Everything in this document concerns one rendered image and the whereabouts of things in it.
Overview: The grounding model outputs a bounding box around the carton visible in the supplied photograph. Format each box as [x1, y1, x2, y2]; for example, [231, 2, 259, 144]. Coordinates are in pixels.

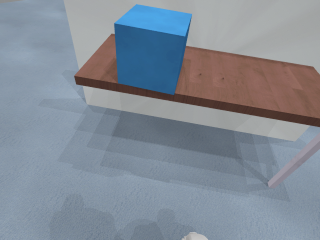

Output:
[114, 4, 192, 95]

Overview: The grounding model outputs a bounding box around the table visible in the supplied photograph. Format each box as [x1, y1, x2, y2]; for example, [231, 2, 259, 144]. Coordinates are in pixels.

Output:
[74, 34, 320, 189]

